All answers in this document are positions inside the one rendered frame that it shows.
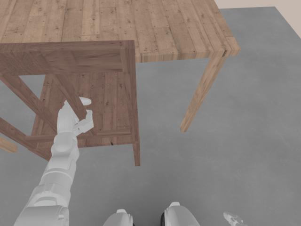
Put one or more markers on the robot right hand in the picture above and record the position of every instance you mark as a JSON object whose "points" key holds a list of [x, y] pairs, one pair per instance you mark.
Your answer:
{"points": [[233, 220]]}

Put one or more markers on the robot right shin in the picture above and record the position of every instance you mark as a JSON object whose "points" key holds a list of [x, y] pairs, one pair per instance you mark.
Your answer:
{"points": [[174, 204]]}

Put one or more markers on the robot left upper arm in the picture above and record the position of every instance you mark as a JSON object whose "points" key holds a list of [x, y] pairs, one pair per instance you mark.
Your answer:
{"points": [[56, 215]]}

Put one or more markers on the robot left forearm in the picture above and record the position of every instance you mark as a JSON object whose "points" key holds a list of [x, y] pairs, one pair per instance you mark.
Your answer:
{"points": [[54, 187]]}

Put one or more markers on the robot left hand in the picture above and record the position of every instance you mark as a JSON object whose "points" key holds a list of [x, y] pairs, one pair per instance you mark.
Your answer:
{"points": [[67, 119]]}

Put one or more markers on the robot right thigh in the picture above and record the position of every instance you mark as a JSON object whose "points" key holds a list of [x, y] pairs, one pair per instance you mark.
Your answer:
{"points": [[179, 216]]}

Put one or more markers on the chair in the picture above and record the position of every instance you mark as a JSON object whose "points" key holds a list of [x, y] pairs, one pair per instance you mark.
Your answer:
{"points": [[102, 71]]}

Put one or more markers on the table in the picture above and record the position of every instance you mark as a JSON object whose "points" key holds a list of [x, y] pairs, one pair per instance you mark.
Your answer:
{"points": [[163, 30]]}

